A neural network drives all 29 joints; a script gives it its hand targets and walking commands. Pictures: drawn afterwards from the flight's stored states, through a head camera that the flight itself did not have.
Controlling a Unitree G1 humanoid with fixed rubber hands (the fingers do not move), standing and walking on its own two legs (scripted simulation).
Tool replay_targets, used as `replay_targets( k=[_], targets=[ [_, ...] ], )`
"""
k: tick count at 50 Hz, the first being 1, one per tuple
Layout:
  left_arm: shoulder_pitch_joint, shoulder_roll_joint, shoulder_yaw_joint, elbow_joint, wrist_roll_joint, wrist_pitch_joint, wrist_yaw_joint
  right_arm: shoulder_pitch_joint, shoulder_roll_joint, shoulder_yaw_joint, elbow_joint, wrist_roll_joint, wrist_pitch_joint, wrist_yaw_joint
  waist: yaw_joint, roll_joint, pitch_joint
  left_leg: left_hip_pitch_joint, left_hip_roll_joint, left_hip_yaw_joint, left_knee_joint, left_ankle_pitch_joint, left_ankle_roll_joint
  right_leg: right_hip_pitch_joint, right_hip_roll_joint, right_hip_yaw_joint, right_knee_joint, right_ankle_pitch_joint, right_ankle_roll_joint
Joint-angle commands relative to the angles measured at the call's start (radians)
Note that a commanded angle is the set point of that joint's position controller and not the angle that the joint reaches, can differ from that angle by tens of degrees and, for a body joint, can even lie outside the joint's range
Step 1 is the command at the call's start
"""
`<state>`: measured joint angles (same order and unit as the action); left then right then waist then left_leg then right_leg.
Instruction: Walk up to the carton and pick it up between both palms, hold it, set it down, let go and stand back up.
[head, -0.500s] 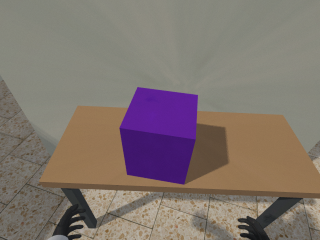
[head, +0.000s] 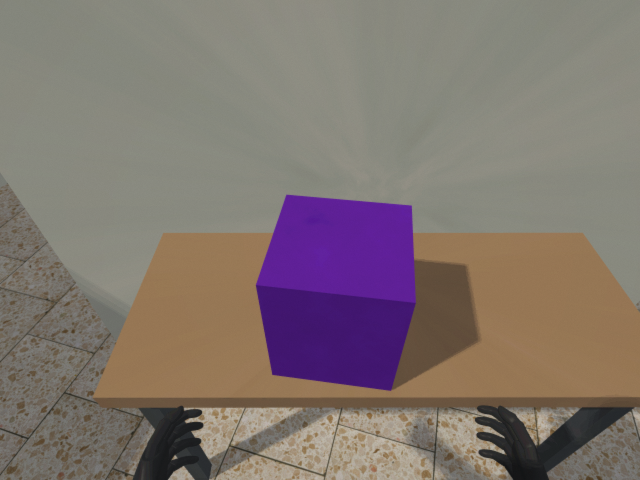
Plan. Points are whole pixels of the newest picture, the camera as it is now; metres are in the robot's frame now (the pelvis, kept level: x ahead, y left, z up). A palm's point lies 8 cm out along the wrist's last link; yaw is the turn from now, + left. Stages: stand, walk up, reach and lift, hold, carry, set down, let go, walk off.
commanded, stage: reach and lift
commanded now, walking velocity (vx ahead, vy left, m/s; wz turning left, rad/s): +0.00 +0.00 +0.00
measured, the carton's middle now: (339, 293) +0.45 +0.02 -0.05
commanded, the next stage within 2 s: none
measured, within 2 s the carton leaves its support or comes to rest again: neither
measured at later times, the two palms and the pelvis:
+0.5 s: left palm (161, 431) +0.21 +0.24 -0.03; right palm (504, 444) +0.22 -0.19 -0.04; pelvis -0.02 +0.00 -0.01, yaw +1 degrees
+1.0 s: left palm (183, 344) +0.31 +0.23 +0.01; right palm (507, 367) +0.30 -0.20 +0.00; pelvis -0.01 +0.00 -0.01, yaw +0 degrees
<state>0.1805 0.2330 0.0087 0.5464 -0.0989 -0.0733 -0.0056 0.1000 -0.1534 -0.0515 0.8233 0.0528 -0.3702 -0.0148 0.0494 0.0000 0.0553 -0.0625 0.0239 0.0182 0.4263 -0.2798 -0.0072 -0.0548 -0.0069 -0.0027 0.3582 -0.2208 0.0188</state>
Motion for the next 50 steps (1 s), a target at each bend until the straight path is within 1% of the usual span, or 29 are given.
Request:
replay_targets(
  k=[1, 4, 7, 10, 16, 23, 26, 28, 30, 34, 37, 40, 44, 50],
  targets=[
    [-0.082, 0.12, 0.031, -0.079, -0.007, -0.108, -0.009, -0.086, -0.107, -0.009, -0.084, 0.049, -0.09, -0.004, 0.007, 0.048, -0.11, 0.017, -0.034, 0.031, 0.004, 0.512, -0.094, 0.038, 0.056, -0.018, -0.027, 0.206, -0.046],
    [-0.094, 0.13, 0.029, -0.057, -0.017, -0.155, -0.021, -0.09, -0.1, 0.008, -0.083, 0.077, -0.122, -0.006, 0.009, 0.056, -0.112, 0.01, -0.038, 0.032, 0.015, 0.518, -0.093, 0.038, 0.05, -0.01, -0.018, 0.227, -0.048],
    [-0.122, 0.138, 0.024, -0.035, -0.033, -0.204, -0.031, -0.103, -0.091, 0.023, -0.084, 0.101, -0.15, -0.009, 0.006, 0.058, -0.116, -0.009, -0.043, 0.034, 0.022, 0.487, -0.089, 0.027, 0.044, 0.0, -0.008, 0.219, -0.049],
    [-0.166, 0.144, 0.013, -0.011, -0.058, -0.254, -0.038, -0.127, -0.078, 0.031, -0.08, 0.117, -0.17, -0.011, -0.004, 0.054, -0.116, -0.045, -0.043, 0.034, 0.026, 0.419, -0.082, 0.011, 0.037, 0.009, 0.002, 0.175, -0.049],
    [-0.291, 0.145, -0.016, 0.071, -0.11, -0.341, -0.044, -0.223, -0.057, 0.04, -0.061, 0.131, -0.183, -0.023, -0.027, 0.035, -0.122, -0.141, -0.036, 0.031, 0.029, 0.244, -0.065, -0.033, 0.02, 0.02, 0.03, 0.045, -0.05],
    [-0.49, 0.14, -0.046, 0.181, -0.162, -0.418, -0.025, -0.409, -0.041, 0.034, -0.04, 0.133, -0.182, -0.041, -0.05, 0.022, -0.179, -0.275, -0.022, 0.013, 0.048, 0.062, -0.048, -0.083, 0.013, 0.019, 0.095, -0.084, -0.049],
    [-0.57, 0.137, -0.064, 0.234, -0.179, -0.423, -0.015, -0.482, -0.046, 0.035, -0.005, 0.138, -0.161, -0.048, -0.057, 0.029, -0.205, -0.312, -0.016, 0.002, 0.058, 0.028, -0.049, -0.103, 0.013, 0.014, 0.121, -0.099, -0.049],
    [-0.617, 0.138, -0.073, 0.265, -0.185, -0.413, -0.011, -0.522, -0.056, 0.036, 0.026, 0.144, -0.141, -0.053, -0.06, 0.038, -0.226, -0.317, -0.014, -0.004, 0.067, 0.037, -0.053, -0.117, 0.015, 0.011, 0.132, -0.086, -0.049],
    [-0.65, 0.14, -0.074, 0.29, -0.181, -0.397, -0.008, -0.552, -0.067, 0.041, 0.057, 0.153, -0.123, -0.059, -0.06, 0.047, -0.252, -0.307, -0.014, -0.006, 0.08, 0.078, -0.057, -0.123, 0.019, 0.007, 0.139, -0.052, -0.049],
    [-0.69, 0.146, -0.045, 0.318, -0.151, -0.37, -0.01, -0.601, -0.092, 0.061, 0.096, 0.176, -0.113, -0.069, -0.053, 0.055, -0.326, -0.257, -0.02, 0.0, 0.108, 0.217, -0.066, -0.118, 0.029, 0.0, 0.139, 0.053, -0.049],
    [-0.717, 0.15, -0.014, 0.314, -0.123, -0.355, -0.013, -0.636, -0.107, 0.081, 0.102, 0.197, -0.12, -0.074, -0.047, 0.053, -0.382, -0.217, -0.026, 0.005, 0.123, 0.318, -0.071, -0.109, 0.037, -0.004, 0.133, 0.133, -0.046],
    [-0.744, 0.154, 0.012, 0.301, -0.105, -0.344, -0.017, -0.667, -0.116, 0.1, 0.101, 0.219, -0.126, -0.078, -0.043, 0.045, -0.425, -0.19, -0.033, 0.01, 0.13, 0.385, -0.073, -0.102, 0.041, -0.004, 0.126, 0.203, -0.04],
    [-0.792, 0.165, 0.025, 0.292, -0.101, -0.329, -0.025, -0.702, -0.125, 0.12, 0.101, 0.246, -0.118, -0.081, -0.047, 0.036, -0.453, -0.17, -0.038, 0.013, 0.129, 0.421, -0.074, -0.103, 0.042, -0.002, 0.118, 0.255, -0.032],
    [-0.884, 0.184, 0.017, 0.308, -0.12, -0.285, -0.041, -0.77, -0.138, 0.131, 0.113, 0.273, -0.067, -0.09, -0.063, 0.035, -0.451, -0.156, -0.041, 0.011, 0.114, 0.403, -0.071, -0.126, 0.04, -0.002, 0.095, 0.245, -0.027]
  ],
)
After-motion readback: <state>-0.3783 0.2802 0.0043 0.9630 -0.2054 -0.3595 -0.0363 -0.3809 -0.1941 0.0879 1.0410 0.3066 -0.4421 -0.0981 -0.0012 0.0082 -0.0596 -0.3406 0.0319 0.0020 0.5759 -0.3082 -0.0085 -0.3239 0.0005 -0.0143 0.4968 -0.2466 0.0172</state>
